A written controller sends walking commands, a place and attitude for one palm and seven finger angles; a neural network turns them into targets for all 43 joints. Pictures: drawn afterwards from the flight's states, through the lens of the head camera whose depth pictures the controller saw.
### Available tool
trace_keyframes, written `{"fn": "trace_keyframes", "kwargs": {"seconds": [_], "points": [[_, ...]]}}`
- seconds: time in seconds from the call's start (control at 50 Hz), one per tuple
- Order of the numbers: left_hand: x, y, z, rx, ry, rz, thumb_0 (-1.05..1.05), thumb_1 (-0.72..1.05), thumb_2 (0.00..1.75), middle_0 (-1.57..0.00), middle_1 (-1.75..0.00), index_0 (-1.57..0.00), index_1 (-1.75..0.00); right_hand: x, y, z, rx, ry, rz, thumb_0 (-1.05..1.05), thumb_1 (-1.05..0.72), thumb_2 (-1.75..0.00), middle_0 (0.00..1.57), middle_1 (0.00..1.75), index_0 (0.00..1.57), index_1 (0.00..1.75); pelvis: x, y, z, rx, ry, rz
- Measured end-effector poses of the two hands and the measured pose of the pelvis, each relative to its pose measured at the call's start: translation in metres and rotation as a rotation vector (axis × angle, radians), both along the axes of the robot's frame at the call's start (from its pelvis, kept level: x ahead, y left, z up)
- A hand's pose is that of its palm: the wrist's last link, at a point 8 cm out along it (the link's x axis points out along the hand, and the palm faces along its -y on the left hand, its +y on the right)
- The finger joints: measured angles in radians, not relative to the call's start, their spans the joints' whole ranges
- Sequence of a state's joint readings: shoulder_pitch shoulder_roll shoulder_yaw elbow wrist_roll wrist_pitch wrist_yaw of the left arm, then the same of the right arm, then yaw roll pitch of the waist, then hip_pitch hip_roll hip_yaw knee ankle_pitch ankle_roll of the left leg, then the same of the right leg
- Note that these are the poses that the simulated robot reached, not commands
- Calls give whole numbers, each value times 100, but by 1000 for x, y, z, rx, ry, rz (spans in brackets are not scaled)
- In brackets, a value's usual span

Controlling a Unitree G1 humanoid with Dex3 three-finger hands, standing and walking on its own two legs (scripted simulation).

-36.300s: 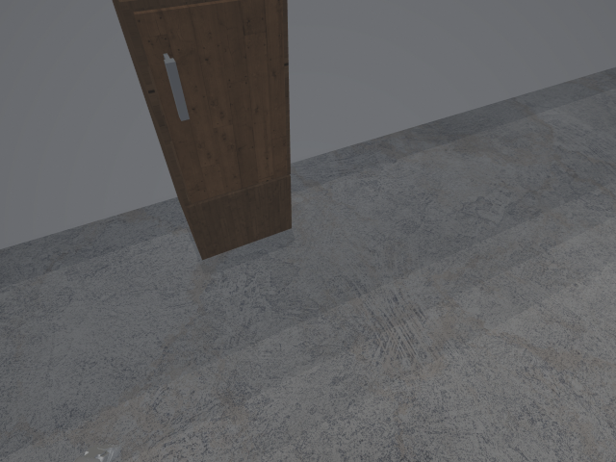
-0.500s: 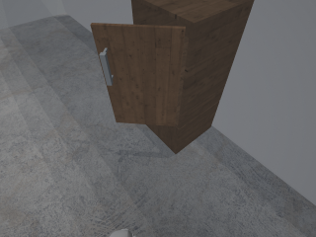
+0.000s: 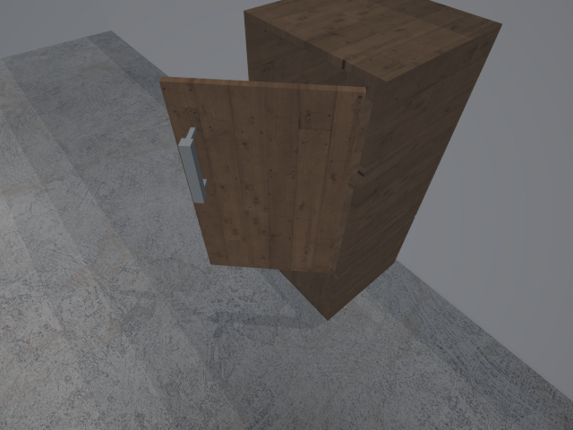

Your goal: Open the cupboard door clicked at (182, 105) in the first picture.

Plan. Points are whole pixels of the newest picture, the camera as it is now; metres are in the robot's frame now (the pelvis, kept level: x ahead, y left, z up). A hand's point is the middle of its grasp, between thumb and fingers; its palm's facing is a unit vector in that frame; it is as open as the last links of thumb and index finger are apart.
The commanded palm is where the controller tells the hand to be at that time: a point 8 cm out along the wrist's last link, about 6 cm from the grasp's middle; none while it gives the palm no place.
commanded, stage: come to a stop and stand still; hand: left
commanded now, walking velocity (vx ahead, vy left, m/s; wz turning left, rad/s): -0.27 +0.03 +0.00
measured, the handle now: (196, 166) +0.59 +0.23 +0.00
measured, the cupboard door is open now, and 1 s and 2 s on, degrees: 45 45 45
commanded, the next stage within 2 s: look again from close up in 1.84 s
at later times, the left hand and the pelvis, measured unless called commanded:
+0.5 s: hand out of the picture +0.08 +0.22 -0.18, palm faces +0.06 -0.98 -0.19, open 7.4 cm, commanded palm none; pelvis +0.02 +0.03 +0.00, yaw +1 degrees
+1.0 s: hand out of the picture +0.00 +0.15 -0.17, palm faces +0.03 -0.99 -0.16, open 7.3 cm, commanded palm none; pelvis +0.00 -0.01 +0.01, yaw +1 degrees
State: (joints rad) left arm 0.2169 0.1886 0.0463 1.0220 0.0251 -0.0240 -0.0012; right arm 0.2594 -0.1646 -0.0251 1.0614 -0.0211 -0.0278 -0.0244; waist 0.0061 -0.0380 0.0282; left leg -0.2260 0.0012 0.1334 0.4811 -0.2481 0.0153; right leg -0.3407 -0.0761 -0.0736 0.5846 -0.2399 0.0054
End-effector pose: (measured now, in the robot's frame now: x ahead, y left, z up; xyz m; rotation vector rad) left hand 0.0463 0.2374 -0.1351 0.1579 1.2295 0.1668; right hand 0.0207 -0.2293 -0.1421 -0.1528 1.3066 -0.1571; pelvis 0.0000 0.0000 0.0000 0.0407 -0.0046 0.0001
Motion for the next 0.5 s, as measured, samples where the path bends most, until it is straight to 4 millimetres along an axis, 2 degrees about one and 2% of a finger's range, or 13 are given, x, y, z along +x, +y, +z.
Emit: {"fn": "trace_keyframes", "kwargs": {"seconds": [0.12,0.22,0.34,0.4,0.5], "points": [[53,-14,6,8,-9,-48,1,93,90,-20,-30,-20,-30,-4,-2,-4,30,105,-61,0,-92,-89,20,30,20,30,31,-8,3,-18,11,5],[77,-16,3,-4,-35,-34,0,92,90,-20,-30,-20,-30,-2,-3,-1,8,150,-72,0,-91,-89,20,30,20,30,39,-6,3,-29,11,16],[69,3,-9,-30,-20,-7,0,91,90,-21,-30,-20,-30,19,-1,8,-60,105,-56,0,-91,-89,20,30,20,30,33,14,0,-42,-11,18],[56,17,-16,-36,13,6,0,91,90,-21,-30,-20,-30,29,6,13,-86,50,-38,0,-91,-89,20,30,20,30,29,23,-2,-45,-11,7],[29,33,-13,-27,67,30,0,91,90,-20,-30,-20,-30,42,20,23,-92,-11,8,0,-91,-89,20,30,20,30,21,29,5,-58,0,12]]}}
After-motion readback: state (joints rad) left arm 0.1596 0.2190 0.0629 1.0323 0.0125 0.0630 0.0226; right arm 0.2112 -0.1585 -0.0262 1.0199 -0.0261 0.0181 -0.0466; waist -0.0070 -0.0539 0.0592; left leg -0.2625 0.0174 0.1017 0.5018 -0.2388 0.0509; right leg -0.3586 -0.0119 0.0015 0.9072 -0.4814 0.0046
